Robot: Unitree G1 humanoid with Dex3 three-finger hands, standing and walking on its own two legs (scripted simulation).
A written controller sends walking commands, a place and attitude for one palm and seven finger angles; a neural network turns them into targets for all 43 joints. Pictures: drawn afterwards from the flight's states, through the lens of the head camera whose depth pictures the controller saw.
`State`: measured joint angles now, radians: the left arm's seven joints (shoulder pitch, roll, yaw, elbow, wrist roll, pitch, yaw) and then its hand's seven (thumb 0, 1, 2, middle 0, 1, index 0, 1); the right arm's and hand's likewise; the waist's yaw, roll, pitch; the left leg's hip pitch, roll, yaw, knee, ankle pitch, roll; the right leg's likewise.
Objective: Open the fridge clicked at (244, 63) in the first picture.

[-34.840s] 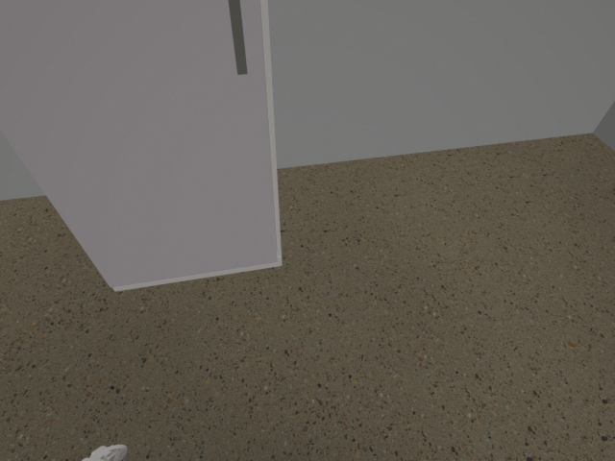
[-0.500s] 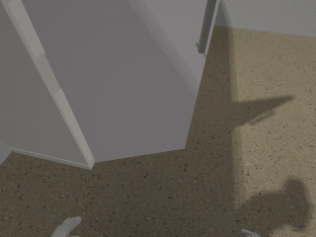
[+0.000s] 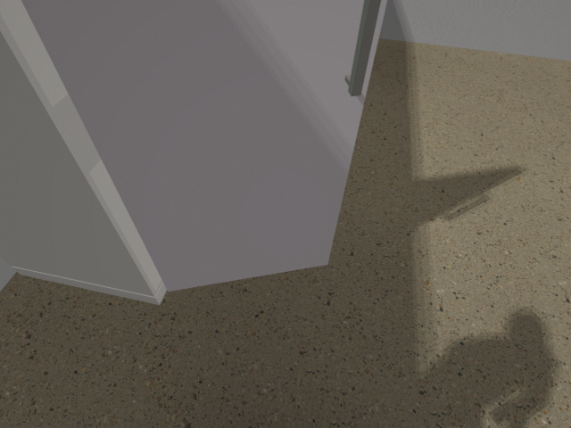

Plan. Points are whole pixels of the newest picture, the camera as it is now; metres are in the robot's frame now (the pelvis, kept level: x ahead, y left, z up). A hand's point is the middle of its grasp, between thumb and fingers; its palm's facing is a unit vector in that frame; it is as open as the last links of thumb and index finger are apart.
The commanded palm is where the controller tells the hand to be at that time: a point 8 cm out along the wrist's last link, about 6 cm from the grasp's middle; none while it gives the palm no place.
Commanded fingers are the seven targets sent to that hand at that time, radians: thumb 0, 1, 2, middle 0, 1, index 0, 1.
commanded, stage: let the arm hang, fingers relaxed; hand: right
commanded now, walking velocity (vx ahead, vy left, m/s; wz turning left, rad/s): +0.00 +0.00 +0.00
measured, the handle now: out of the picture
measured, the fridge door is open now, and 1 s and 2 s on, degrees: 66 66 66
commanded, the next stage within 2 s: look to check the result in 0.36 s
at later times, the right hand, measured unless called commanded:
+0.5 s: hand out of the picture +0.11 -0.23 -0.15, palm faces -0.05 +0.95 -0.32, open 7.4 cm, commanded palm none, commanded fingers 0.00 -0.90 -0.90 0.20 0.30 0.20 0.30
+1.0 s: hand out of the picture +0.11 -0.22 -0.15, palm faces -0.04 +0.95 -0.32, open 7.4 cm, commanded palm none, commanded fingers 0.00 -0.90 -0.90 0.20 0.30 0.20 0.30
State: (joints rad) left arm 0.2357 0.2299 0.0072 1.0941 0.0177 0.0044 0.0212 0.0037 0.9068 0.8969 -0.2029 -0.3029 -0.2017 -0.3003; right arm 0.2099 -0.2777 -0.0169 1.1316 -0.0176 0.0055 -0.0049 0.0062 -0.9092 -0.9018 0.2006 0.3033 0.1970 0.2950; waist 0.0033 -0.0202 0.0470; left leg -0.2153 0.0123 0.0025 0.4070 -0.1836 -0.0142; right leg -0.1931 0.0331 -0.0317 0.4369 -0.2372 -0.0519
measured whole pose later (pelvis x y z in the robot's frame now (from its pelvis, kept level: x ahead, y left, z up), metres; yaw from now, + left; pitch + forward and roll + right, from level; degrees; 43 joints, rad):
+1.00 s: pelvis +0.03 +0.02 +0.01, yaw +0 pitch -1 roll +0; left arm 0.10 0.33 0.00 1.12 0.02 0.00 0.01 0.00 0.91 0.90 -0.20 -0.30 -0.20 -0.30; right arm 0.09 -0.32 0.00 1.13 -0.01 -0.02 0.00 0.01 -0.90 -0.90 0.20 0.30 0.20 0.30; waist 0.02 -0.01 0.05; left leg -0.12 0.00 0.01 0.30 -0.17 0.00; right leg -0.08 0.02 -0.02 0.30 -0.21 -0.02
